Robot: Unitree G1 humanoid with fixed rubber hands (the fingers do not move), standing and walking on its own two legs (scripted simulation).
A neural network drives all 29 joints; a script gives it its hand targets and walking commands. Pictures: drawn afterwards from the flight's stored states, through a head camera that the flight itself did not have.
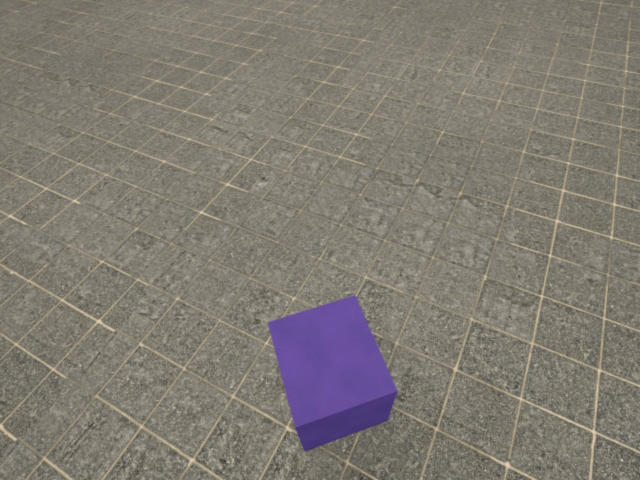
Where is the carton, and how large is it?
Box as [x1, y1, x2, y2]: [268, 295, 396, 450]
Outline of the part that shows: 354,295 268,322 294,425 304,450 387,420 396,393 394,384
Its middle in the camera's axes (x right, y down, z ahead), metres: +0.03 +0.38 +1.11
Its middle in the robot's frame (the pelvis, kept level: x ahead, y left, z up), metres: +0.49 +0.01 -0.64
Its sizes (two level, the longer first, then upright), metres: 0.285 0.259 0.280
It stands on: the floor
